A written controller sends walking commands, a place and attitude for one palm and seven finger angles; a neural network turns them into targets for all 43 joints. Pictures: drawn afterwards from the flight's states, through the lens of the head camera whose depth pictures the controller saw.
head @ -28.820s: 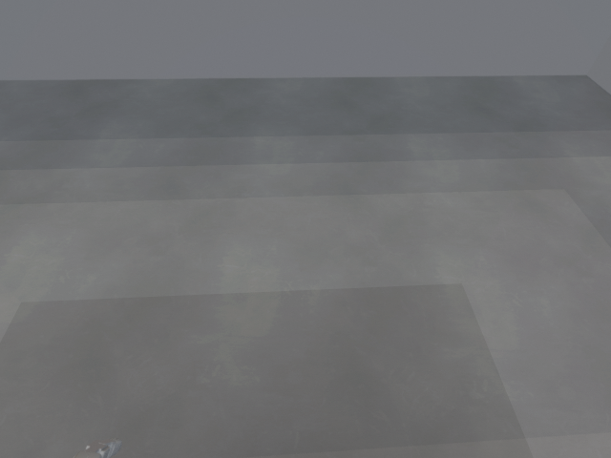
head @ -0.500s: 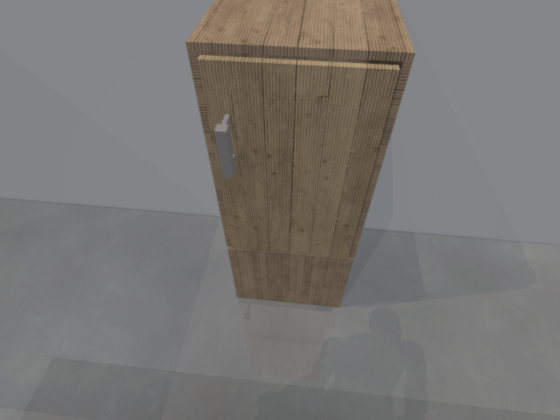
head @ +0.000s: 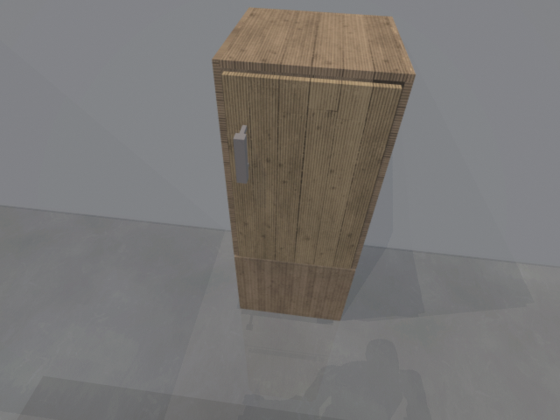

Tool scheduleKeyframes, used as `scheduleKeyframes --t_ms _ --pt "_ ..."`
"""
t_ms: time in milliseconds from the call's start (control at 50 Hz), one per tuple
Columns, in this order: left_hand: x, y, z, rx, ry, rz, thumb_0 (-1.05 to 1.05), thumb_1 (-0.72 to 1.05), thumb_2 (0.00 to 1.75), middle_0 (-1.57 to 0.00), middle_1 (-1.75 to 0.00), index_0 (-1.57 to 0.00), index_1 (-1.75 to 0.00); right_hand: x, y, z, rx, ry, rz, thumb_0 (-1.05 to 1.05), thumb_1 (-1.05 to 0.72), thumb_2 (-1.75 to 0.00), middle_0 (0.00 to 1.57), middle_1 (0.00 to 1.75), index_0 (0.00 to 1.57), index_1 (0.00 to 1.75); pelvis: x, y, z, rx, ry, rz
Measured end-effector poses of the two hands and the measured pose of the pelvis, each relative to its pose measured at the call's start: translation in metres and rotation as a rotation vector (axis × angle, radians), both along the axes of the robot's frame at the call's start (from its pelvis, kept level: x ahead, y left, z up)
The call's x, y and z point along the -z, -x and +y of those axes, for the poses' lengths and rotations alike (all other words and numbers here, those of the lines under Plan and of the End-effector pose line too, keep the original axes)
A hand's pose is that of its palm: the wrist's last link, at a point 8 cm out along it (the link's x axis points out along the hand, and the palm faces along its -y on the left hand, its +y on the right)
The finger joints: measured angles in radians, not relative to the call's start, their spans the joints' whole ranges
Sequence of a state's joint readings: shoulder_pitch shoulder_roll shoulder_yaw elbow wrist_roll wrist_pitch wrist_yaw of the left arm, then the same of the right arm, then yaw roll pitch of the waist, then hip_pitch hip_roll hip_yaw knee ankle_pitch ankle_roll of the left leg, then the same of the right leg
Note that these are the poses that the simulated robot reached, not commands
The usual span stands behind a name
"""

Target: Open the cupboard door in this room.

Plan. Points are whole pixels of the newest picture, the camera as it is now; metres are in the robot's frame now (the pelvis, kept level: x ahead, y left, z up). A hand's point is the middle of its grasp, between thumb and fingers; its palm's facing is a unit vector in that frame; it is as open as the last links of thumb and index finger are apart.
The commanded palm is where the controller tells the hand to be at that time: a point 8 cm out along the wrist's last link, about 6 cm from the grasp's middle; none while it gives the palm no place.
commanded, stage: shuffle to correct the standing spot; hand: left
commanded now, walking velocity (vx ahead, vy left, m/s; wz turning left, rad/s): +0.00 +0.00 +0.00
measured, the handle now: (243, 153) +0.66 +0.13 +0.03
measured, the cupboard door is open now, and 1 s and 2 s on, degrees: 0 0 0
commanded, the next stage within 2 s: come to a stop and stand still in 0.48 s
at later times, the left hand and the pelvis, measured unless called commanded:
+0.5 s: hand out of the picture -0.01 +0.15 -0.19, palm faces +0.05 -0.99 -0.11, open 7.3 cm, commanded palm none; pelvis +0.06 +0.01 -0.01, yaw -2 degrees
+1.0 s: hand (197, 388) +0.23 +0.17 -0.19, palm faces -0.03 -0.98 -0.19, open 7.3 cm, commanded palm none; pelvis +0.11 +0.00 -0.02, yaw -2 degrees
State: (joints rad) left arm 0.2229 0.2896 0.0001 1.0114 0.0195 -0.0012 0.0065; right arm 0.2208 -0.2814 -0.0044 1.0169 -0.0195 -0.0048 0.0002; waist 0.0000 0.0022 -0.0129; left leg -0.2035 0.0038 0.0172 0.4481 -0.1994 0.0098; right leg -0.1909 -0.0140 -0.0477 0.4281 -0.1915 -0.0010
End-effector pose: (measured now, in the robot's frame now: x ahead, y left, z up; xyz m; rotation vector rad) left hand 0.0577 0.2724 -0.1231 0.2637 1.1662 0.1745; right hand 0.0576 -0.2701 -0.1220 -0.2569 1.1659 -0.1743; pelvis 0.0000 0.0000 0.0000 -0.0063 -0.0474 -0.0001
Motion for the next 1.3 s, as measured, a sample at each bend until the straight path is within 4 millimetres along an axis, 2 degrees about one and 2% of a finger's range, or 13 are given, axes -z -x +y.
scheduleKeyframes --t_ms 120,300,380,460,520,560,680,780,880,960,1040,1160,1300 --pt "0.011 0.033 -0.008 -0.025 0.031 0.105 0.01 0.91 0.90 -0.20 -0.30 -0.20 -0.30 0.009 0.029 0.016 0.031 -0.027 0.095 0.01 -0.91 -0.90 0.20 0.30 0.20 0.30 0.000 -0.001 0.004 0.009 0.001 0.011" --pt "0.027 0.072 -0.046 -0.045 0.127 0.271 0.01 0.91 0.90 -0.20 -0.30 -0.20 -0.30 0.025 0.068 0.041 0.137 -0.094 0.212 0.01 -0.91 -0.90 0.20 0.30 0.20 0.30 0.006 -0.021 0.002 0.052 -0.002 0.016" --pt "0.031 0.075 -0.061 -0.079 0.154 0.291 0.01 0.91 0.90 -0.20 -0.30 -0.20 -0.30 0.030 0.069 0.045 0.156 -0.109 0.253 0.01 -0.91 -0.90 0.20 0.30 0.20 0.30 0.009 -0.036 0.000 0.047 0.013 0.025" --pt "0.035 0.072 -0.068 -0.117 0.183 0.308 0.01 0.91 0.90 -0.20 -0.30 -0.20 -0.30 0.028 0.051 0.053 0.151 -0.101 0.253 0.01 -0.91 -0.90 0.20 0.30 0.20 0.30 0.011 -0.052 0.006 0.033 0.028 0.032" --pt "0.041 0.063 -0.066 -0.107 0.200 0.345 0.01 0.91 0.90 -0.20 -0.30 -0.20 -0.30 0.028 0.030 0.061 0.167 -0.095 0.201 0.01 -0.91 -0.90 0.20 0.30 0.20 0.30 0.014 -0.066 0.011 0.057 0.012 0.031" --pt "0.040 0.047 -0.064 -0.065 0.198 0.368 0.01 0.91 0.90 -0.20 -0.30 -0.20 -0.30 0.026 0.022 0.066 0.196 -0.097 0.167 0.01 -0.91 -0.90 0.20 0.30 0.20 0.30 0.012 -0.075 0.012 0.086 0.004 0.033" --pt "0.030 -0.047 -0.059 0.032 0.159 0.257 0.02 0.92 0.90 -0.20 -0.30 -0.20 -0.30 0.017 0.024 0.080 0.249 -0.128 0.218 0.01 -0.91 -0.90 0.20 0.30 0.20 0.30 0.000 -0.099 0.005 0.103 0.007 0.044" --pt "0.026 -0.116 -0.049 0.045 0.079 0.130 0.04 0.95 0.90 -0.19 -0.30 -0.20 -0.30 0.025 0.031 0.077 0.274 -0.164 0.330 0.01 -0.91 -0.90 0.20 0.30 0.20 0.30 0.007 -0.120 -0.012 0.080 0.006 0.028" --pt "0.027 -0.156 -0.054 0.033 0.052 0.015 0.02 0.94 0.90 -0.19 -0.30 -0.20 -0.30 0.042 0.018 0.058 0.269 -0.160 0.378 0.01 -0.91 -0.90 0.20 0.30 0.20 0.30 0.019 -0.127 -0.017 0.042 0.021 0.030" --pt "0.032 -0.164 -0.058 0.031 0.083 -0.014 0.01 0.93 0.90 -0.19 -0.30 -0.20 -0.30 0.042 -0.012 0.045 0.237 -0.110 0.297 0.01 -0.91 -0.90 0.20 0.30 0.20 0.30 0.021 -0.118 -0.007 0.033 0.019 0.027" --pt "0.040 -0.160 -0.057 0.028 0.134 0.009 0.01 0.92 0.90 -0.19 -0.30 -0.20 -0.30 0.032 -0.036 0.042 0.219 -0.067 0.176 0.01 -0.91 -0.90 0.19 0.30 0.20 0.30 0.021 -0.114 0.004 0.059 0.003 0.022" --pt "0.028 -0.143 -0.052 0.005 0.145 0.038 0.00 0.93 0.90 -0.20 -0.30 -0.20 -0.30 0.015 -0.062 0.051 0.166 -0.061 0.111 0.01 -0.91 -0.90 0.19 0.30 0.19 0.30 0.006 -0.113 0.009 0.062 0.007 0.043" --pt "0.022 -0.108 -0.042 0.001 0.086 0.094 0.00 0.93 0.90 -0.20 -0.30 -0.20 -0.30 0.022 -0.071 0.046 0.164 -0.089 0.085 0.01 -0.93 -0.90 0.20 0.30 0.20 0.30 0.005 -0.109 0.007 0.072 -0.004 0.037"
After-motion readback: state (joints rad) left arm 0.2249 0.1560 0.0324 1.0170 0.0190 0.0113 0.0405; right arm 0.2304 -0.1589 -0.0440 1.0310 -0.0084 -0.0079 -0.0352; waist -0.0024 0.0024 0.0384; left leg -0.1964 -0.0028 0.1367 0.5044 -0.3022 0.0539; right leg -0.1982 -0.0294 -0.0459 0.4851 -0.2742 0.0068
